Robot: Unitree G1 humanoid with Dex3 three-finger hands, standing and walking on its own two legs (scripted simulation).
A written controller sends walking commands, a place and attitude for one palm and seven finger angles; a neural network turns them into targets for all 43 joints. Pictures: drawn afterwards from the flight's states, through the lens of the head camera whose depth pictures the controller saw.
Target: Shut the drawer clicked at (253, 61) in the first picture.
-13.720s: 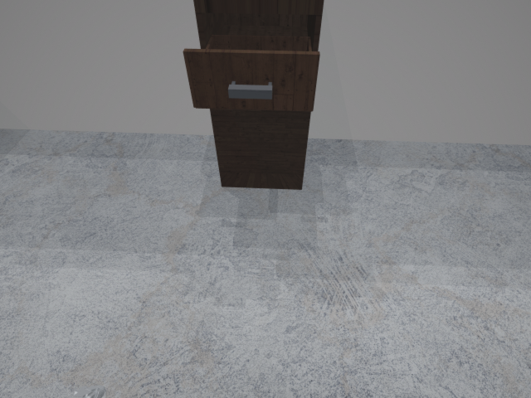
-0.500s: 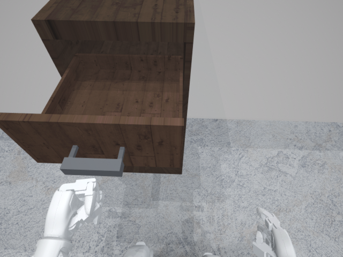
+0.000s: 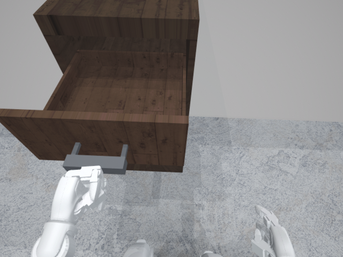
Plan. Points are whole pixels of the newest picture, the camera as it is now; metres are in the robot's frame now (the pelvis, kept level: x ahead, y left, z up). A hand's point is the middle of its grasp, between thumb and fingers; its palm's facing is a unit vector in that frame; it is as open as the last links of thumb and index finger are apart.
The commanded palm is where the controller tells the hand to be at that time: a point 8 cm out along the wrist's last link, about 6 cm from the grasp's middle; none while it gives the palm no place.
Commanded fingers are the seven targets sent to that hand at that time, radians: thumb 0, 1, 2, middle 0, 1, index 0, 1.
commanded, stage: push the drawer shut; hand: left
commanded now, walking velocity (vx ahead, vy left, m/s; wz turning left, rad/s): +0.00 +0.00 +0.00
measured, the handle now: (98, 155) +0.32 +0.18 +0.07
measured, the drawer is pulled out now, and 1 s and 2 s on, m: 0.30 0.17 0.06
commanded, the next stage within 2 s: none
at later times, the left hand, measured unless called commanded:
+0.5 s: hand (109, 170) +0.29 +0.15 +0.06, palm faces -0.05 -1.00 -0.06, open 3.0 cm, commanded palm +0.29 +0.20 +0.07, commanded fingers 0.00 0.90 0.90 -1.40 -1.60 -1.40 -1.60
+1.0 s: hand (116, 142) +0.37 +0.15 +0.06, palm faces -0.03 -1.00 -0.06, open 2.9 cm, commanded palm +0.36 +0.20 +0.07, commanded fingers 0.00 0.90 0.90 -1.40 -1.60 -1.40 -1.60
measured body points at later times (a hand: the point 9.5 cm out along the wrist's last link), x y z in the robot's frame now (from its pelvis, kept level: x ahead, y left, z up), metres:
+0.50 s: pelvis -0.01 +0.01 +0.00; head +0.04 +0.01 +0.45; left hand +0.29 +0.20 +0.06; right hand +0.15 -0.23 -0.09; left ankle +0.03 +0.12 -0.67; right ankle -0.02 -0.11 -0.67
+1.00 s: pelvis -0.01 +0.01 +0.01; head +0.06 +0.01 +0.45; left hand +0.36 +0.20 +0.06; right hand +0.10 -0.25 -0.10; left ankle +0.03 +0.12 -0.67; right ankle -0.02 -0.11 -0.67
